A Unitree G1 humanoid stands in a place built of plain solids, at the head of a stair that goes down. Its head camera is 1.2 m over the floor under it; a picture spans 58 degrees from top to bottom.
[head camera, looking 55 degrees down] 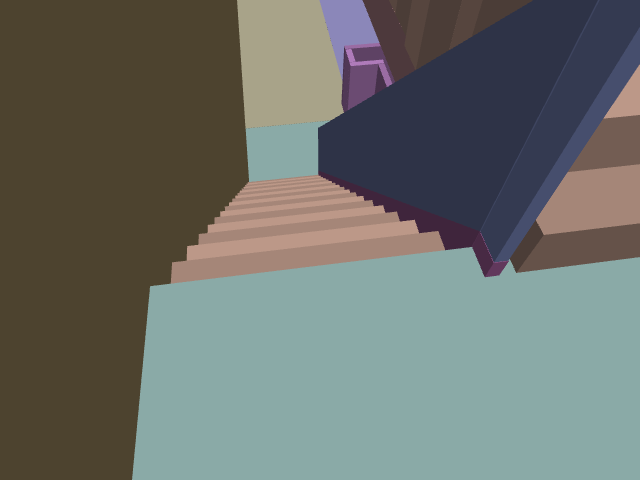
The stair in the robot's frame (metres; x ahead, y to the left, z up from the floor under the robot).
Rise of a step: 0.21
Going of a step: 0.22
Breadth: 1.06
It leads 8 degrees to the left of straight ahead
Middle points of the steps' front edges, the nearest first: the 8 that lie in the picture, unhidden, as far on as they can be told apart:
0.74 0.01 0.00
0.96 0.05 -0.21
1.17 0.08 -0.41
1.39 0.11 -0.62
1.61 0.14 -0.83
1.83 0.17 -1.04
2.05 0.20 -1.25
2.26 0.23 -1.46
